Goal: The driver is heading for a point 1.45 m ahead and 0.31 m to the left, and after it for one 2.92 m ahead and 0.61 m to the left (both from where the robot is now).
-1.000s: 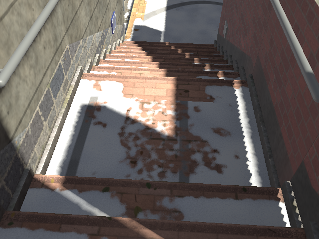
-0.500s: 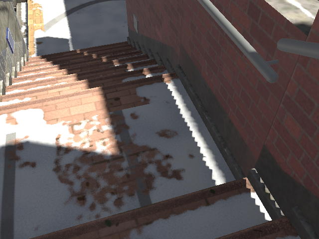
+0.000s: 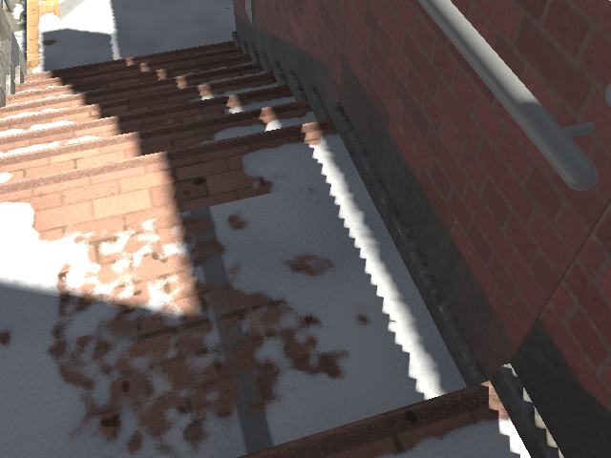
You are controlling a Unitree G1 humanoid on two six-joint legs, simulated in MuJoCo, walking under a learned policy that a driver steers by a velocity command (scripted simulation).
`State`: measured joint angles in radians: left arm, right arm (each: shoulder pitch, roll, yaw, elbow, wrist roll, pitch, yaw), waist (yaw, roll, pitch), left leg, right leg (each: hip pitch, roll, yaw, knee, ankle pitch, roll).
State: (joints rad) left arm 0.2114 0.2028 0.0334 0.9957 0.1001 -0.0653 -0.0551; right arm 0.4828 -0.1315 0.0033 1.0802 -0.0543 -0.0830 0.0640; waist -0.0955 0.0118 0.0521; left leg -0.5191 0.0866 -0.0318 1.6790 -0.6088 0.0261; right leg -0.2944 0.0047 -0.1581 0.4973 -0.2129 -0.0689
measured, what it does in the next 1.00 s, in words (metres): goes down: left foot 0.15 m lower, then right foot 0.15 m lower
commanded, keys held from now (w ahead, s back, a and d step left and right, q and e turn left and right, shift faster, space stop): w+q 0.56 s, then w+e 0.44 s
